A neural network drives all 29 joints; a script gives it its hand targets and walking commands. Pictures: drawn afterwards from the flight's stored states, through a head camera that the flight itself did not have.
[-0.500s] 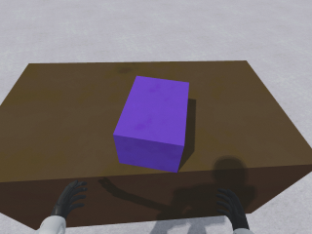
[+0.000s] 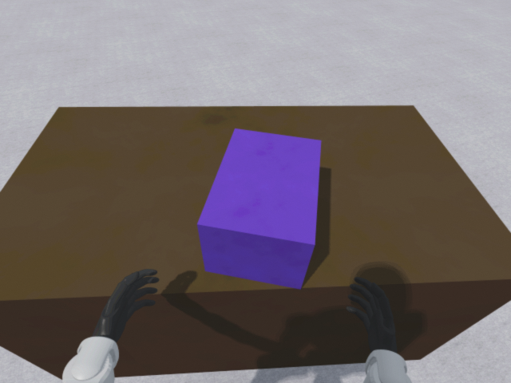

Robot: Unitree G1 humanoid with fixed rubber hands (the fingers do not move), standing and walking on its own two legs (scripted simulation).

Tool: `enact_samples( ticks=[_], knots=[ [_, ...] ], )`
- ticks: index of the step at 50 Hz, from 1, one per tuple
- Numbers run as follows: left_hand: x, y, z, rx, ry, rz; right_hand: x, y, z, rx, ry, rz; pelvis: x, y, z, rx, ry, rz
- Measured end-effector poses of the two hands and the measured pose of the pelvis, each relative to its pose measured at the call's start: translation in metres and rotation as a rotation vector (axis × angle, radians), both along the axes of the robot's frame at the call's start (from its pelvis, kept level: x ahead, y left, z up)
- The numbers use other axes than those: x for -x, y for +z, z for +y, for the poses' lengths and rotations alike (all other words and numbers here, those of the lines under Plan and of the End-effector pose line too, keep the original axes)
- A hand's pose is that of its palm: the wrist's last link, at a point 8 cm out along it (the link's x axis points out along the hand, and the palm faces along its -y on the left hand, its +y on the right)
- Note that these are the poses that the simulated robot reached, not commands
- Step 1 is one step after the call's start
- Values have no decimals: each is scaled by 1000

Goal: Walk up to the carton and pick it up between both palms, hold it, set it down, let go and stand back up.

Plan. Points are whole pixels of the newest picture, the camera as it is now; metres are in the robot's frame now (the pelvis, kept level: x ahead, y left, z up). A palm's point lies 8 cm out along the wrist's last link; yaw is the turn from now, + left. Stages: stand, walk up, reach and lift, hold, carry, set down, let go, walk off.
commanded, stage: reach and lift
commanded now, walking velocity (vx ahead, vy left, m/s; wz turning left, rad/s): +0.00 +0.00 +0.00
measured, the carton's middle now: (265, 203) +0.48 -0.03 -0.04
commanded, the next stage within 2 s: none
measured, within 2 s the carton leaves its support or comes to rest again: neither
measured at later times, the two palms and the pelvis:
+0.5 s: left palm (130, 260) +0.30 +0.20 +0.02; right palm (372, 279) +0.27 -0.20 +0.00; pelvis -0.01 -0.01 +0.00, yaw +1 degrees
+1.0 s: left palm (152, 205) +0.38 +0.18 +0.07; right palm (373, 232) +0.34 -0.21 +0.05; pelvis -0.01 -0.01 +0.00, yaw +0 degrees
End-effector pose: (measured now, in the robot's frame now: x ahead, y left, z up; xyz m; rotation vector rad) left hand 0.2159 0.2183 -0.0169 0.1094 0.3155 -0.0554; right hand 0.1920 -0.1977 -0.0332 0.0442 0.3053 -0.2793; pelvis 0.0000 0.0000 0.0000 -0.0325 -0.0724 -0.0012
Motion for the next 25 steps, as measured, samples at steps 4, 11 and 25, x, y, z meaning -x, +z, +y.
enact_samples(
  ticks=[4, 11, 25],
  knots=[
    [-9, 5, -2, 5, -2, -35, -9, 1, 2, -11, -2, -21, 2, -1, 0, 2, 4, 7],
    [-27, 10, -4, 9, 7, -42, -30, 9, 4, -21, 4, -43, 6, -2, -2, -2, 7, 19],
    [-86, 42, -16, 7, 6, -75, -79, 38, 0, -24, 2, -70, 8, 1, -9, -8, 14, 47]
  ],
)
